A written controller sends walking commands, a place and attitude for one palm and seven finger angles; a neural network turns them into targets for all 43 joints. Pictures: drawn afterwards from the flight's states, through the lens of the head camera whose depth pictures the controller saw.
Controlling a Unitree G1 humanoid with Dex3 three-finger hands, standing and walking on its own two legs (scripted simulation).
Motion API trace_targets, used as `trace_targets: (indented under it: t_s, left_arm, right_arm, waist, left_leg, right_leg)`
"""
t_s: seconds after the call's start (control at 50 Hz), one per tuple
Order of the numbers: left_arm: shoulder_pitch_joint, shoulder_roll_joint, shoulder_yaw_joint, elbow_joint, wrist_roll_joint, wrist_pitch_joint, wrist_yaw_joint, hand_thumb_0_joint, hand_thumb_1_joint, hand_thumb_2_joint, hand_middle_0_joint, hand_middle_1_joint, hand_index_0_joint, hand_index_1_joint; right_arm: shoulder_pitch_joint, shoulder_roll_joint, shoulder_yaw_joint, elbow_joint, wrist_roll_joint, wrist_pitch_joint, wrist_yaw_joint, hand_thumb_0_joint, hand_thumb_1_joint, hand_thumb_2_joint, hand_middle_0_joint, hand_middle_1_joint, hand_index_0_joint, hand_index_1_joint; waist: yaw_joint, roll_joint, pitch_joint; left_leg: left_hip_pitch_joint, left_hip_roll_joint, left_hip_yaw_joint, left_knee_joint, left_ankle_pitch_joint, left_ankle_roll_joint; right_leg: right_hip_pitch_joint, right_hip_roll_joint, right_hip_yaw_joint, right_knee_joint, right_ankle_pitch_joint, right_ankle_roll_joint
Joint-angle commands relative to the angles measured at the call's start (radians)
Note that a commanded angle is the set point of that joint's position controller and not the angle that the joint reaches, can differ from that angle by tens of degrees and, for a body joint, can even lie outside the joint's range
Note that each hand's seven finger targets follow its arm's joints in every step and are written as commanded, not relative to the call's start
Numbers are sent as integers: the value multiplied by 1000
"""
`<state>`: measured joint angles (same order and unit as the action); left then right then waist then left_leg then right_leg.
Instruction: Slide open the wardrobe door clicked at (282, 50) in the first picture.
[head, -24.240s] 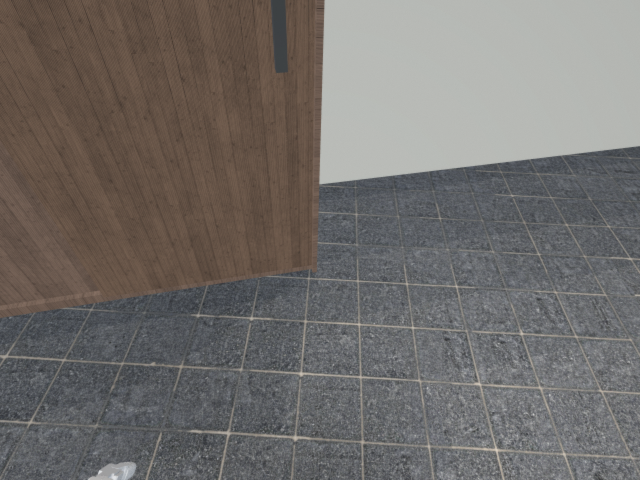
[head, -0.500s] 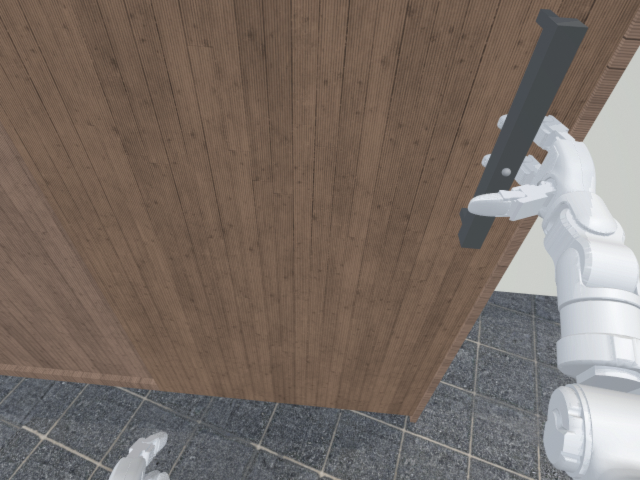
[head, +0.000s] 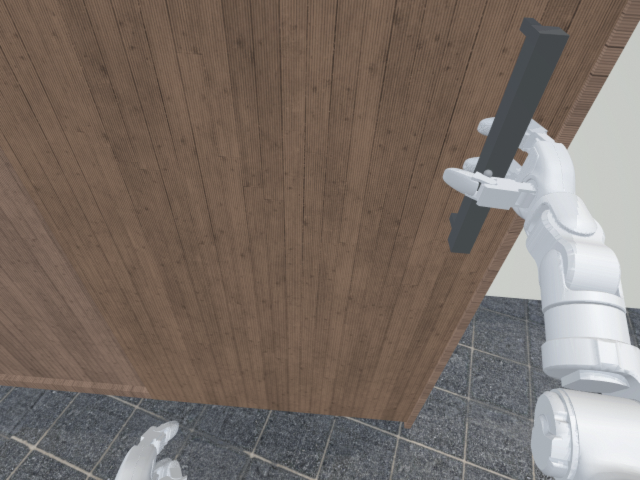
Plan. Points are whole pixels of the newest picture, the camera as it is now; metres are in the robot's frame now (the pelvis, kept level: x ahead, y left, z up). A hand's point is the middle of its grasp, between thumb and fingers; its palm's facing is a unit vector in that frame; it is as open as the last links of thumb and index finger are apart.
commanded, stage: grip the handle and tug to test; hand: right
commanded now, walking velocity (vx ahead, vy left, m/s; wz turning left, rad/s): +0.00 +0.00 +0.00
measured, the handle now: (489, 151) +0.46 -0.16 +0.23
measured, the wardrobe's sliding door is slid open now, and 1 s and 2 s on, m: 0.00 0.00 0.04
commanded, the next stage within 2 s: tug the door sideways, standing still in 1.02 s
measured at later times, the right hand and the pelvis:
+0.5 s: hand (481, 176) +0.41 -0.14 +0.23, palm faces +0.03 +1.00 +0.01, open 6.0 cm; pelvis -0.01 +0.00 +0.00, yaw +0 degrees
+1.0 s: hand (480, 178) +0.41 -0.14 +0.22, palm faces +0.03 +1.00 +0.00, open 6.1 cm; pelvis -0.01 +0.01 +0.00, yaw +1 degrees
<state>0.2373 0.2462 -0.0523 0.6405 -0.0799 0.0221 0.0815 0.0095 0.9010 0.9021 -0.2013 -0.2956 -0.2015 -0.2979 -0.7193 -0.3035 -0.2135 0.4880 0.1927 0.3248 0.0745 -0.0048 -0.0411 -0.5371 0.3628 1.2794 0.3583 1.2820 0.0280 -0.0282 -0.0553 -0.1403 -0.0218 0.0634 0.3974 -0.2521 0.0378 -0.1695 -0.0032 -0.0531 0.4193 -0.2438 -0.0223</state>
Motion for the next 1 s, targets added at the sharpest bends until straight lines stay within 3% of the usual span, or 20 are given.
trace_targets:
  t_s: [0.0,0.06,0.08,0.14,0.18,0.24,0.28,0.32,0.36,0.44,0.48,0.5,0.58,0.64,0.66,0.74,0.78,0.9,0.92,0.98]
  left_arm:
    - [-89,131,49,-140,6,-46,13,0,900,900,-200,-300,-200,-300]
    - [-96,128,51,-146,6,-47,13,0,900,900,-200,-300,-200,-300]
    - [-99,123,50,-147,7,-50,12,0,900,900,-200,-300,-200,-300]
    - [-95,129,53,-144,7,-52,11,0,900,900,-200,-300,-200,-300]
    - [-99,130,51,-140,7,-50,12,0,900,900,-200,-300,-200,-300]
    - [-107,131,49,-140,7,-43,14,0,900,900,-200,-300,-200,-300]
    - [-111,125,45,-135,9,-41,13,0,900,900,-200,-300,-200,-300]
    - [-113,118,44,-138,9,-41,10,0,900,900,-200,-300,-200,-300]
    - [-111,125,48,-137,10,-38,11,0,900,900,-200,-300,-200,-300]
    - [-104,128,46,-132,11,-38,17,0,900,900,-200,-300,-200,-300]
    - [-104,127,43,-127,11,-38,21,0,900,900,-200,-300,-200,-300]
    - [-101,125,40,-123,11,-40,22,0,900,900,-200,-300,-200,-300]
    - [-90,127,42,-118,11,-47,24,0,900,900,-200,-300,-200,-300]
    - [-83,130,45,-122,12,-52,23,0,900,900,-200,-300,-200,-300]
    - [-87,130,47,-126,11,-54,23,0,900,900,-200,-300,-200,-300]
    - [-96,127,49,-141,6,-57,19,0,900,900,-200,-300,-200,-300]
    - [-106,127,48,-152,4,-59,17,0,900,900,-200,-300,-200,-300]
    - [-130,128,47,-171,-1,-53,12,0,900,900,-200,-300,-200,-300]
    - [-129,129,46,-171,0,-52,12,0,900,900,-200,-300,-200,-300]
    - [-142,130,49,-180,0,-49,10,0,900,900,-200,-300,-200,-300]
  right_arm:
    - [-513,-215,-53,-231,2,-57,-2,0,-480,-720,405,1340,405,1340]
    - [-527,-210,-43,-287,0,-79,-1,0,-620,-780,420,1360,420,1360]
    - [-532,-176,-19,-294,2,-82,3,0,-667,-800,425,1367,425,1367]
    - [-510,-158,-7,-297,11,-80,13,0,-807,-860,440,1387,440,1387]
    - [-511,-180,-33,-288,18,-61,13,0,-900,-900,450,1400,450,1400]
    - [-475,-211,-69,-269,19,-45,-10,0,-900,-900,450,1400,450,1400]
    - [-512,-210,-62,-273,5,-42,-28,0,-900,-900,450,1400,450,1400]
    - [-512,-157,-14,-287,-9,-45,-38,0,-900,-900,450,1400,450,1400]
    - [-501,-191,-46,-278,-4,-48,-43,0,-900,-900,450,1400,450,1400]
    - [-525,-183,-32,-239,0,-54,-33,0,-900,-900,450,1400,450,1400]
    - [-548,-219,-51,-209,-8,-56,-31,0,-900,-900,450,1400,450,1400]
    - [-569,-191,-27,-194,-7,-56,-29,0,-900,-900,450,1400,450,1400]
    - [-595,-223,-47,-163,-9,-75,-24,0,-900,-900,450,1400,450,1400]
    - [-552,-217,-50,-145,0,-84,-14,0,-900,-900,450,1400,450,1400]
    - [-550,-255,-81,-170,2,-92,-13,0,-900,-900,450,1400,450,1400]
    - [-498,-212,-55,-200,11,-105,-1,0,-900,-900,450,1400,450,1400]
    - [-476,-228,-69,-244,15,-105,1,0,-900,-900,450,1400,450,1400]
    - [-381,-230,-77,-314,17,-78,9,0,-900,-900,450,1400,450,1400]
    - [-372,-225,-77,-313,20,-69,9,0,-900,-900,450,1400,450,1400]
    - [-324,-224,-85,-373,23,-50,13,0,-900,-900,450,1400,450,1400]
  waist:
    - [-2,58,-248]
    - [-2,15,-284]
    - [2,-10,-282]
    - [3,-8,-288]
    - [-2,2,-277]
    - [-17,47,-261]
    - [-10,34,-242]
    - [-6,16,-236]
    - [-10,35,-246]
    - [-2,50,-232]
    - [0,39,-228]
    - [8,28,-207]
    - [9,35,-216]
    - [2,58,-227]
    - [-6,51,-253]
    - [-12,48,-247]
    - [-20,48,-261]
    - [-35,23,-250]
    - [-35,47,-240]
    - [-43,40,-262]
  left_leg:
    - [35,21,-50,-37,348,-5]
    - [43,19,-50,-30,379,0]
    - [32,19,-49,-28,383,2]
    - [26,14,-43,-30,381,4]
    - [24,15,-43,-32,374,3]
    - [40,14,-41,-39,342,1]
    - [33,17,-46,-43,335,0]
    - [21,15,-43,-41,326,1]
    - [31,15,-45,-45,323,0]
    - [24,14,-48,-58,286,-1]
    - [20,18,-55,-65,257,-4]
    - [7,19,-57,-69,252,-4]
    - [14,21,-61,-75,236,-6]
    - [29,20,-58,-74,245,-8]
    - [50,23,-65,-71,257,-9]
    - [60,20,-58,-69,276,-8]
    - [76,20,-65,-69,290,-9]
    - [90,20,-65,-63,328,-10]
    - [89,18,-61,-64,324,-10]
    - [108,18,-60,-53,381,-10]
  right_leg:
    - [117,-5,59,-22,285,-35]
    - [157,-6,62,-14,336,-35]
    - [169,-6,61,-11,346,-33]
    - [187,-7,65,-8,361,-30]
    - [169,-5,68,-12,341,-29]
    - [141,-5,66,-24,315,-28]
    - [131,-4,63,-27,300,-30]
    - [140,-6,65,-29,300,-28]
    - [139,-7,65,-29,297,-30]
    - [135,-7,65,-38,255,-31]
    - [120,-5,63,-43,220,-32]
    - [112,-2,63,-44,210,-33]
    - [101,0,62,-45,187,-35]
    - [97,1,60,-46,190,-37]
    - [96,1,58,-47,193,-37]
    - [102,0,53,-49,208,-37]
    - [104,2,50,-51,213,-40]
    - [105,2,40,-52,237,-39]
    - [99,2,42,-54,233,-39]
    - [116,2,39,-48,282,-40]
